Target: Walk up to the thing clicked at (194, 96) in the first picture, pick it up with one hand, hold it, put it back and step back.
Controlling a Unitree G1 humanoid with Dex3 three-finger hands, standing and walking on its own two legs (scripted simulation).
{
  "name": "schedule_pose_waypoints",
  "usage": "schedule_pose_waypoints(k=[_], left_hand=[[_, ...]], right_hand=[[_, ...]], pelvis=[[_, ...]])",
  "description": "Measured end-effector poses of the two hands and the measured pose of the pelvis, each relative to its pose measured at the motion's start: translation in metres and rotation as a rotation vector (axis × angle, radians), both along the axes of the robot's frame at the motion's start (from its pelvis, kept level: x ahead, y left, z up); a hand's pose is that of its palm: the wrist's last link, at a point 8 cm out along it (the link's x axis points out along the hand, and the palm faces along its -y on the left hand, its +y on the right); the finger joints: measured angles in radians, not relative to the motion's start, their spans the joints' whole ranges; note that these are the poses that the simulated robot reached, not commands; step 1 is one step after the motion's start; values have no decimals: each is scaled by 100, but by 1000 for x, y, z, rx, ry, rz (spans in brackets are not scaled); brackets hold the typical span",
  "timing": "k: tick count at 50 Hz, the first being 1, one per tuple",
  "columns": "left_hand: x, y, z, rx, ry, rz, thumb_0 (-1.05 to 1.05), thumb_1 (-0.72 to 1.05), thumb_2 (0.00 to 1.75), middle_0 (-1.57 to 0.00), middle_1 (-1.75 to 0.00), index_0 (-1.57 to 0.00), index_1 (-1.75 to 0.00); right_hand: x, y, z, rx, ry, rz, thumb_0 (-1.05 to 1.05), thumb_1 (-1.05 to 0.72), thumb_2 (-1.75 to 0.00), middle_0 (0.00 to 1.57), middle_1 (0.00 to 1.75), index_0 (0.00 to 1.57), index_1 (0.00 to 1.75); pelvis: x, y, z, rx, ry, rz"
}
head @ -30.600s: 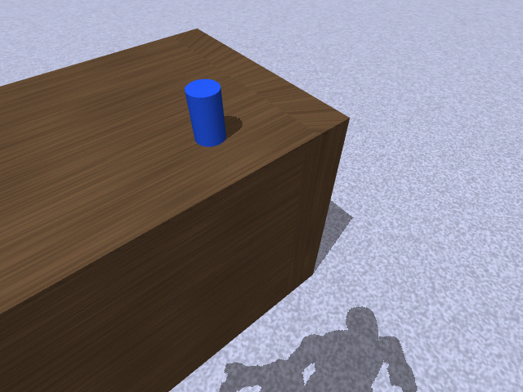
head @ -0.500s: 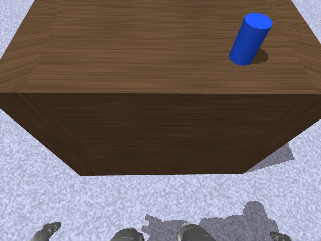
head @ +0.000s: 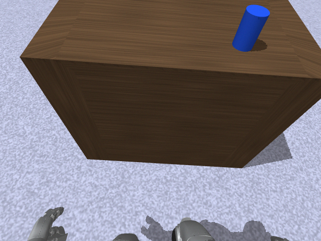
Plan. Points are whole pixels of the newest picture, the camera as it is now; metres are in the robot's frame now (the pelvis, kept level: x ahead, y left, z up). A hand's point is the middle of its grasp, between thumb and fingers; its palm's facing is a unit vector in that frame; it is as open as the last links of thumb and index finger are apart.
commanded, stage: step back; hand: right
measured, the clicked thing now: (249, 29) +0.74 -0.25 +0.11
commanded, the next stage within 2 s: none
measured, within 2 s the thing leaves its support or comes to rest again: neither
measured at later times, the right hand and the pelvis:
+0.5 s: hand out of the picture -0.05 -0.34 -0.15, palm faces +0.04 +0.93 -0.36, open 7.3 cm; pelvis -0.16 -0.06 +0.01, yaw -5 degrees
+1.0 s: hand out of the picture -0.25 -0.34 -0.13, palm faces -0.12 +0.90 -0.42, open 7.3 cm; pelvis -0.33 -0.07 +0.00, yaw +5 degrees
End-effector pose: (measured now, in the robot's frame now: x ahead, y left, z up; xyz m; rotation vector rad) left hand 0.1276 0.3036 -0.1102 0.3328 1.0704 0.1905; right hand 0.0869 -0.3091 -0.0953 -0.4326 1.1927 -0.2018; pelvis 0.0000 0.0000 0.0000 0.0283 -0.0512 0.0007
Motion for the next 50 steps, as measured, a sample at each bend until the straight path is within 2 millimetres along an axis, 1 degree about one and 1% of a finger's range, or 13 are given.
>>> schedule_pose_waypoints(k=[4, 9, 14, 18, 21, 25, 29, 34, 38, 42, 45, 48, 50], left_hand=[[-38, 0, 1, -23, 66, 21, 1, 91, 89, -21, -30, -21, -30], [-90, 2, 0, -11, 129, 30, 1, 91, 89, -21, -30, -21, -30], [-137, -5, -3, 25, 200, 11, 1, 91, 89, -21, -30, -21, -30], [-164, -22, -4, 53, 198, -15, 1, 91, 89, -21, -30, -21, -30], [-189, -42, 5, 63, 181, -6, 1, 91, 89, -21, -30, -21, -30], [-219, -60, 27, 73, 162, 7, 1, 91, 89, -21, -30, -21, -30], [-228, -68, 42, 98, 134, 14, 1, 91, 89, -21, -30, -21, -30], [-232, -72, 43, 116, 31, 10, 1, 90, 89, -21, -30, -21, -30], [-251, -74, 32, 94, -27, 26, 1, 91, 89, -21, -30, -21, -30], [-284, -70, 13, 51, -44, 42, 1, 91, 89, -21, -30, -21, -30], [-315, -66, 1, 24, -29, 55, 1, 91, 89, -21, -30, -21, -30], [-351, -65, 2, 5, 22, 73, 1, 91, 89, -21, -30, -21, -30], [-375, -63, 5, -3, 48, 98, 1, 91, 89, -21, -30, -21, -30]], right_hand=[[-27, 3, 18, -6, -3, -11, 1, -90, -90, 21, 30, 21, 30], [-41, -6, 28, -19, -50, -19, 1, -90, -90, 21, 30, 21, 30], [-57, -23, 22, -10, -128, -22, 1, -90, -90, 21, 30, 21, 30], [-79, -46, 4, 13, -164, -24, 1, -90, -90, 21, 30, 21, 30], [-103, -63, -12, 36, -160, -47, 1, -90, -90, 20, 30, 21, 30], [-144, -71, -15, 72, -96, -78, 1, -91, -90, 20, 30, 21, 30], [-190, -79, -19, 78, -28, -75, 1, -91, -90, 20, 30, 21, 30], [-243, -82, -29, 65, 89, -43, 1, -91, -90, 20, 30, 21, 30], [-269, -77, -32, 59, 122, -2, 1, -91, -90, 20, 30, 21, 30], [-289, -71, -29, 41, 91, 29, 1, -91, -90, 20, 30, 21, 30], [-309, -67, -20, 26, 62, 32, 1, -91, -90, 20, 30, 21, 30], [-328, -67, -7, 14, 39, 30, 1, -91, -90, 20, 30, 21, 30], [-336, -67, 2, 3, 27, 36, 1, -90, -90, 20, 30, 21, 30]], pelvis=[[-17, -1, 13, -52, 9, 6], [-45, -8, 16, -51, 25, -30], [-81, -22, 9, -36, 18, -67], [-113, -40, -4, -16, 9, -96], [-136, -52, -7, -58, -18, -68], [-155, -64, 6, 24, 2, -78], [-177, -72, 14, 29, 31, -39], [-210, -79, 8, 13, 35, 15], [-242, -81, 1, 5, 22, 57], [-278, -75, -8, -8, 11, 96], [-303, -69, -10, 17, -14, 86], [-322, -66, -2, -34, -23, 87], [-333, -68, 5, -47, -12, 83]])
